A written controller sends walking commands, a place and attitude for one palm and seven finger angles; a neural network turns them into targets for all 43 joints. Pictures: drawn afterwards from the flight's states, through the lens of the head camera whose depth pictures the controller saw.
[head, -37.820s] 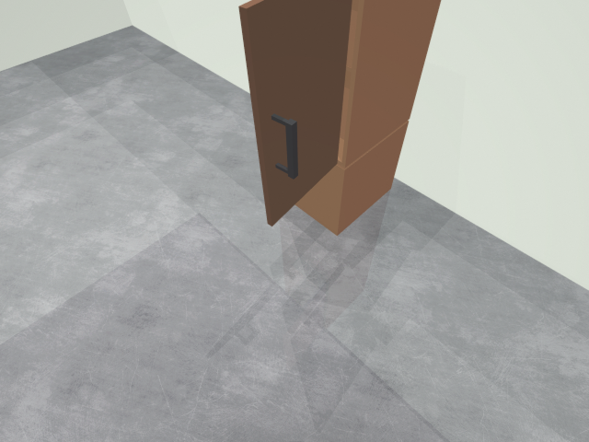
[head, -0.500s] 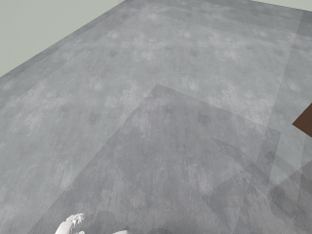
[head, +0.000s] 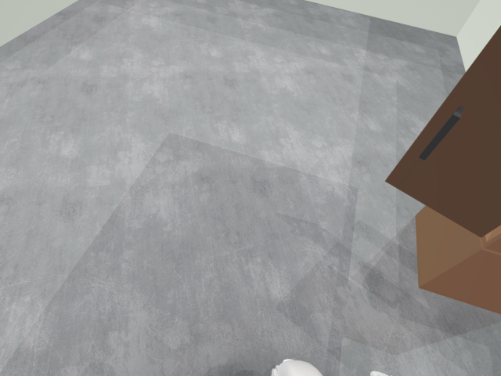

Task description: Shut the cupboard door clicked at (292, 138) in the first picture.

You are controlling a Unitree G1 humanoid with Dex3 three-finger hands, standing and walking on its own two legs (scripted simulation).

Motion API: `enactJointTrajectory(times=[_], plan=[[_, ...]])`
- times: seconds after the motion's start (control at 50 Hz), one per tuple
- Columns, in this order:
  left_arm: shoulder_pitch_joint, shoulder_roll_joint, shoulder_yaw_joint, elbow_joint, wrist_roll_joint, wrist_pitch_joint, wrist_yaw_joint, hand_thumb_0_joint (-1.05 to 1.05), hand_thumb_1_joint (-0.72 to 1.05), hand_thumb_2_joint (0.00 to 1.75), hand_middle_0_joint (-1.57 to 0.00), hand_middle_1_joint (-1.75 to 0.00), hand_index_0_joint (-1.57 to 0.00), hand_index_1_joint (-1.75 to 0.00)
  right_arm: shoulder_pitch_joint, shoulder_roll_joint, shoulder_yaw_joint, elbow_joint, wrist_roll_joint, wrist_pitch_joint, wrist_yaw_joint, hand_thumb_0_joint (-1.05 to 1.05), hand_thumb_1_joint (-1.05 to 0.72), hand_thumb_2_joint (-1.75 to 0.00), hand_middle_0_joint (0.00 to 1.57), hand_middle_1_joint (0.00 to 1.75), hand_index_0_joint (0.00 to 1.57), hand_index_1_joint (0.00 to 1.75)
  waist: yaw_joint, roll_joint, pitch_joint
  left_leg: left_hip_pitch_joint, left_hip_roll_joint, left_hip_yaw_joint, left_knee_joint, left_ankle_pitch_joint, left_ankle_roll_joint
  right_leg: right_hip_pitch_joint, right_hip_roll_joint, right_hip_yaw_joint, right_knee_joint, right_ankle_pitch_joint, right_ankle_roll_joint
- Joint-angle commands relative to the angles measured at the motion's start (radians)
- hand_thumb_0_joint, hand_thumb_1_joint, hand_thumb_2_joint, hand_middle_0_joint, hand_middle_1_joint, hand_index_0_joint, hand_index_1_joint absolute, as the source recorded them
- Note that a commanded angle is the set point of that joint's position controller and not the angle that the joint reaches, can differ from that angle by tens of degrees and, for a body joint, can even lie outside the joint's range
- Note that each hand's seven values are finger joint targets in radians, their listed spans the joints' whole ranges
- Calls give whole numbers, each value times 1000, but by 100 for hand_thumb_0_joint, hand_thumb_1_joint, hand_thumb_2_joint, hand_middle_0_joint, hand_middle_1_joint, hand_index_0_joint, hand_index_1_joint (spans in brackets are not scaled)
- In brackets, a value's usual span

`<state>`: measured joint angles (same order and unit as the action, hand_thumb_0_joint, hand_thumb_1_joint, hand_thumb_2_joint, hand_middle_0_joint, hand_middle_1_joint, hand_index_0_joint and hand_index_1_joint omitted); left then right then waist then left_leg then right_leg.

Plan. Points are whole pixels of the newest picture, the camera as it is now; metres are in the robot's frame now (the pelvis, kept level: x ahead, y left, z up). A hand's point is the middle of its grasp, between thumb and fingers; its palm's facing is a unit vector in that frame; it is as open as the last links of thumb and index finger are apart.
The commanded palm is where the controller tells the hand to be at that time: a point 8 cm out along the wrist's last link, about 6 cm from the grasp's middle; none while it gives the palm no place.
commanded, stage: turn to face it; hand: left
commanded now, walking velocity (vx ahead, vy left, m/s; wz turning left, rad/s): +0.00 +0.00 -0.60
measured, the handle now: (440, 133) +0.76 -0.49 -0.07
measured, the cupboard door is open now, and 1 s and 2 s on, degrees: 69 69 69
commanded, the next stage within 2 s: take the last steps up to it in 0.92 s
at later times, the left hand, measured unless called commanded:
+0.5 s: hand (187, 360) +0.16 +0.11 -0.15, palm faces -0.29 -0.92 -0.27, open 7.3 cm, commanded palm none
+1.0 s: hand (183, 321) +0.23 +0.13 -0.17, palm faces -0.46 -0.86 -0.21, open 7.4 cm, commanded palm none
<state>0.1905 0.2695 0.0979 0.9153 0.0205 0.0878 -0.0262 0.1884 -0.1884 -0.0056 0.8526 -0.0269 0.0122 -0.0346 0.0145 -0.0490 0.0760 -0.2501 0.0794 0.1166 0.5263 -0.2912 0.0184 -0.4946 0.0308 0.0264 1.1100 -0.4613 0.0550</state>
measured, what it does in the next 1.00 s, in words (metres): steps on the spot, turning right: right foot, then left foot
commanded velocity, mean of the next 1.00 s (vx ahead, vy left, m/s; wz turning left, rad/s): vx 0.00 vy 0.00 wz -0.44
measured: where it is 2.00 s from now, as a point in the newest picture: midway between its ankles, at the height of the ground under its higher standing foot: (308, 372)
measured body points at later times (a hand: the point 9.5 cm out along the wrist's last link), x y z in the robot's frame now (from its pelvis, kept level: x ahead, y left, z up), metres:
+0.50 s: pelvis +0.01 -0.05 +0.00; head +0.05 -0.09 +0.45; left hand +0.18 +0.16 -0.13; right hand -0.01 -0.33 -0.15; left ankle +0.03 +0.10 -0.66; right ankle -0.02 -0.14 -0.74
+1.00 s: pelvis +0.06 -0.01 +0.01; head +0.12 -0.01 +0.45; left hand +0.25 +0.18 -0.15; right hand -0.02 -0.25 -0.13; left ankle +0.09 +0.07 -0.74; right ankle -0.06 -0.13 -0.66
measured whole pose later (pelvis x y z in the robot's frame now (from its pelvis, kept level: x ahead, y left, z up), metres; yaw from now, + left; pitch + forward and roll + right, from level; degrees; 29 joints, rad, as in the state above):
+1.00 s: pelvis +0.06 -0.01 +0.01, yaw -30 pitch +2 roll -3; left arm 0.17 0.27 0.09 0.94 0.02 0.08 -0.01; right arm 0.23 -0.18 0.00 0.91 -0.03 0.00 -0.04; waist 0.00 -0.02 0.08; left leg -0.22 0.07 0.13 0.47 -0.27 0.03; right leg -0.43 0.00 0.02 1.02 -0.44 0.05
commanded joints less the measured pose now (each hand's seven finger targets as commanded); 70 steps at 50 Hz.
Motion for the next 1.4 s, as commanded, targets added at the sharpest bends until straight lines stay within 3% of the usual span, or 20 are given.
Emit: enactJointTrajectory(times=[0.0, 0.16, 0.24, 0.26, 0.28, 0.3, 0.42, 0.6, 0.68, 0.7, 0.74, 0.76, 0.86, 0.98, 1.08, 1.14, 1.16, 1.2, 1.24, 1.38], plan=[[-39, 47, 11, -97, -3, -25, -12, 0, 90, 90, -20, -30, -20, -30, 64, -203, -62, -43, -3, -18, -14, 0, -90, -90, 20, 30, 20, 30, -30, 213, -113, 204, 249, -122, -162, 548, 96, -98, -57, -25, 64, 37, 17], [-103, 22, -4, -120, -1, -32, -17, 0, 90, 90, -20, -30, -20, -30, 90, -241, -89, -2, -6, -6, 5, 0, -90, -90, 20, 30, 20, 30, -60, 278, -103, 190, 289, -21, -108, 495, 97, 51, -52, -126, -298, 29, -4], [23, 61, 6, -88, 0, -50, -9, 0, 90, 90, -20, -30, -20, -30, 36, -254, -99, -9, 4, -2, 15, 0, -90, -90, 20, 30, 20, 30, 19, 208, -154, 73, 262, 58, 83, 394, 10, 325, -41, -129, -622, 275, -49], [114, 159, 19, -65, 8, -65, 2, 0, 90, 90, -20, -30, -20, -30, 35, -208, -92, -26, 15, 2, 24, 0, -90, -90, 20, 30, 20, 30, 62, -19, -197, -80, 172, 116, 296, 205, -53, 499, -187, 71, -734, 427, -106], [166, 253, 39, -45, 7, -75, 18, 0, 90, 90, -20, -30, -20, -30, -33, -128, -67, -82, 14, 3, 24, 0, -90, -90, 20, 30, 20, 30, 88, -277, -167, -354, 6, 90, 526, -367, -102, 563, -400, 391, -744, 866, -223], [175, 261, 35, -42, -7, -70, 30, 0, 90, 90, -20, -30, -20, -30, -31, -160, -64, -84, 16, 20, 10, 0, -90, -90, 20, 30, 20, 30, 78, -222, -173, -374, 22, -65, 653, -382, -95, 501, -452, 389, -757, 871, -288], [-25, 138, 2, -101, -7, -80, 40, 0, 90, 90, -20, -30, -20, -30, 15, -155, -68, -21, 7, 28, 21, 0, -90, -90, 20, 30, 20, 30, -30, -97, -152, -314, 28, -106, 615, -82, -123, 385, -239, 166, -744, 691, -217], [32, 153, 15, -75, 5, -75, 35, 0, 90, 90, -20, -30, -20, -30, -56, -140, -62, -51, 15, 15, 15, 0, -90, -90, 20, 30, 20, 30, 6, -91, -113, -235, -25, -101, 313, -124, -112, 351, -251, 305, -747, 595, -259], [-26, 145, 15, -80, -2, -65, 37, 0, 90, 90, -20, -30, -20, -30, 63, -139, -58, -12, 21, -1, 5, 0, -90, -90, 20, 30, 20, 30, -52, -83, -135, 31, -57, -91, -23, 64, -92, 232, -196, 308, -647, 556, -186], [-26, 113, 7, -87, -10, -60, 35, 0, 90, 90, -20, -30, -20, -30, 93, -170, -61, -3, 19, -11, 2, 0, -90, -90, 20, 30, 20, 30, -59, -3, -151, 160, -4, -127, -134, 135, -76, 146, -130, 258, -584, 465, -137], [12, 48, -9, -101, -14, -55, 28, 0, 90, 90, -20, -30, -20, -30, 120, -299, -79, -17, -1, -13, -4, 0, -90, -90, 20, 30, 20, 30, -55, 347, -162, 212, 377, -477, -228, 394, 107, -33, 30, 29, -211, -160, -43], [-4, 72, -8, -102, -6, -51, 27, 0, 90, 90, -20, -30, -20, -30, 98, -281, -69, -29, -6, -6, -3, 0, -90, -90, 20, 30, 20, 30, -50, 229, -113, 87, 380, -447, -223, 348, 149, 23, -14, 56, -99, -147, -44], [12, 48, -3, -44, -2, -38, 10, 0, 90, 90, -20, -30, -20, -30, 52, -192, -43, -18, -3, -23, -23, 0, -90, -90, 20, 30, 20, 30, -11, 199, -122, 186, 220, -196, -165, 659, 109, -44, -38, 16, 15, 17, -5], [-68, 8, -21, -53, -2, -37, 9, 0, 90, 90, -20, -30, -20, -30, 150, -199, -61, 50, -4, -18, -16, 0, -90, -90, 20, 30, 20, 30, -58, 231, -155, 269, 230, -136, -128, 740, 123, 19, -47, -50, -212, 14, -7], [-89, 0, -29, -48, 2, -41, -4, 0, 90, 90, -20, -30, -20, -30, 170, -230, -78, 83, -14, -12, -3, 0, -90, -90, 20, 30, 20, 30, -72, 242, -127, 181, 276, -171, -176, 321, 118, 130, -26, -104, -386, -8, -36], [-13, 16, -18, -16, 5, -48, -16, 0, 90, 90, -20, -30, -20, -30, 123, -239, -82, 91, -9, -13, 2, 0, -90, -90, 20, 30, 20, 30, -17, 188, -85, 25, 254, -138, -140, 22, 67, 321, -12, -132, -610, 151, -59], [52, 54, -7, 9, 9, -57, -13, 0, 90, 90, -20, -30, -20, -30, 109, -216, -82, 91, -3, -16, 7, 0, -90, -90, 20, 30, 20, 30, 16, 97, -92, -96, 202, -88, -42, -47, 30, 477, -40, -72, -729, 163, -82], [197, 198, 20, 54, 9, -70, 13, 0, 90, 90, -20, -30, -20, -30, -29, -128, -53, 17, 6, -15, 12, 0, -90, -90, 20, 30, 20, 30, 101, -276, -28, -454, -20, 40, 431, -401, -57, 571, -389, 432, -945, 40, -274], [129, 135, 6, 33, 4, -82, 27, 0, 90, 90, -20, -30, -20, -30, -26, -153, -67, 31, 1, -14, 17, 0, -90, -90, 20, 30, 20, 30, 47, -173, 48, -504, 22, -93, 595, -238, -43, 448, -341, 367, -981, -44, -307], [94, 51, -23, 51, 0, -128, 29, 0, 90, 90, -20, -30, -20, -30, 36, -103, -65, 77, -10, -16, 35, 0, -90, -90, 20, 30, 20, 30, -33, -34, 2, -375, 29, -45, 483, -15, -81, 408, -223, 92, -916, 379, -277]])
